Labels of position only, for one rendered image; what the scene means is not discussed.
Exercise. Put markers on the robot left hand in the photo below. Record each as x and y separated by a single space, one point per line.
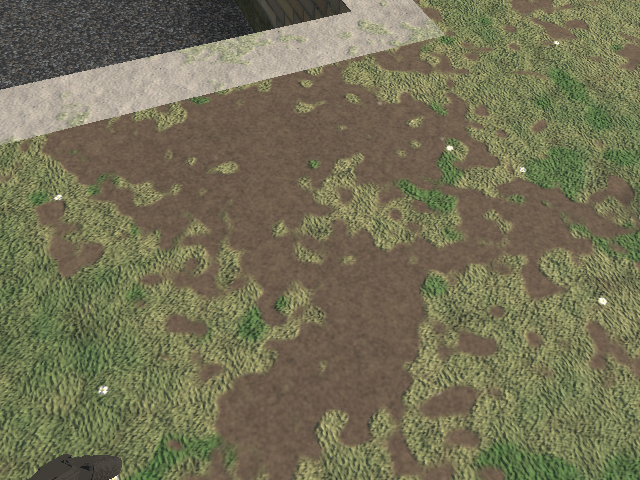
64 467

